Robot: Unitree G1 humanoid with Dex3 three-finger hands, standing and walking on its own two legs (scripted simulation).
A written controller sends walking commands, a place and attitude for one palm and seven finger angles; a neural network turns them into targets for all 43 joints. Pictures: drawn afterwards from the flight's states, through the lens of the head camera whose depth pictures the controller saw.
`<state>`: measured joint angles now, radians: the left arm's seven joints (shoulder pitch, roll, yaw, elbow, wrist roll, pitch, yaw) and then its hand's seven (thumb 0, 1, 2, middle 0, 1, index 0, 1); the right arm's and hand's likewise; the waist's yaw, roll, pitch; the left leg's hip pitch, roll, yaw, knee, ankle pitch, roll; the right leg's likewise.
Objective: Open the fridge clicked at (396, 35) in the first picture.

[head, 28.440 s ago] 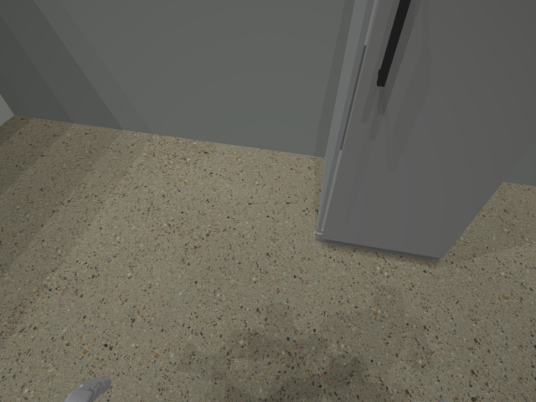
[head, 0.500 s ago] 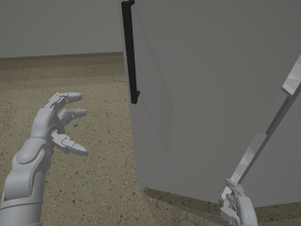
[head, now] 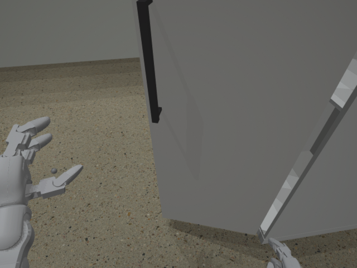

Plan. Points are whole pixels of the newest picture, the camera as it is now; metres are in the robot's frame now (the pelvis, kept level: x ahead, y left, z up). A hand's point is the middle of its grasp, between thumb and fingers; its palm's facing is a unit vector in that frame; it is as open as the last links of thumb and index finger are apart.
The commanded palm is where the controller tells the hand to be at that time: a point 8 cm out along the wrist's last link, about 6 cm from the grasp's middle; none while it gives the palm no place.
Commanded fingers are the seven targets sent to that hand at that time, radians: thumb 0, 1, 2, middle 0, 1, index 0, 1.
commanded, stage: draw the hand back to the body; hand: left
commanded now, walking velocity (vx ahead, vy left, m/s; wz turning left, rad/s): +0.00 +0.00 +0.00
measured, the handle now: (152, 68) +0.52 +0.14 +0.22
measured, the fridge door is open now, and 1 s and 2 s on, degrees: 70 70 70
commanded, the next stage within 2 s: step back with the hand held close in 0.60 s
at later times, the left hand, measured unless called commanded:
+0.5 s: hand (39, 186) +0.19 +0.28 +0.16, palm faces +0.50 -0.79 -0.35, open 7.5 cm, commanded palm +0.14 +0.31 +0.17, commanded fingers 0.00 0.90 0.90 -0.20 -0.30 -0.20 -0.30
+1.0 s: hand (48, 185) +0.20 +0.27 +0.15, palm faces +0.36 -0.81 -0.46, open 7.4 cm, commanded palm +0.14 +0.31 +0.17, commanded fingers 0.00 0.90 0.90 -0.20 -0.30 -0.20 -0.30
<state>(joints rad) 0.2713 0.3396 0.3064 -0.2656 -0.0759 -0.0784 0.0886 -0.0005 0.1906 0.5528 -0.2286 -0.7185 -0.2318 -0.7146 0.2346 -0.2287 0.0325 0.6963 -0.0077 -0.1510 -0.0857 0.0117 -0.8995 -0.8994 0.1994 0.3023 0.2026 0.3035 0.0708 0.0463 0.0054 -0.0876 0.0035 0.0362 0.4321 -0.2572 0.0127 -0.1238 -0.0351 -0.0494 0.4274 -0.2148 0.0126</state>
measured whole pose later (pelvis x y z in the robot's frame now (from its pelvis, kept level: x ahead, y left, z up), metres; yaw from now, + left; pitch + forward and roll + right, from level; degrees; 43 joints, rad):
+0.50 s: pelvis +0.01 +0.00 +0.00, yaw +1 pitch -5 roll +0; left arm 0.39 0.33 0.34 -0.34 -0.07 -0.06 0.10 0.02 0.87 0.88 -0.21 -0.32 -0.21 -0.32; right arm 0.19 -0.21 0.03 0.66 -0.02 -0.16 -0.09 0.01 -0.90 -0.90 0.20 0.30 0.20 0.30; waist 0.10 0.04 0.02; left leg -0.08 0.00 0.02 0.43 -0.26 0.01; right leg -0.11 -0.04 -0.06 0.42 -0.22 0.02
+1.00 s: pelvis -0.01 +0.02 +0.00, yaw -1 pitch +0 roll +0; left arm 0.51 0.39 0.37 -0.44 -0.04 -0.15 0.10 0.02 0.89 0.89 -0.21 -0.30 -0.21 -0.30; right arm 0.17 -0.24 0.00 0.57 -0.01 -0.05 -0.08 0.01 -0.90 -0.90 0.20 0.30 0.20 0.30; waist 0.01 0.02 0.00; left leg -0.24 -0.01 0.06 0.51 -0.27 0.04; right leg -0.27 -0.05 -0.02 0.48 -0.21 0.04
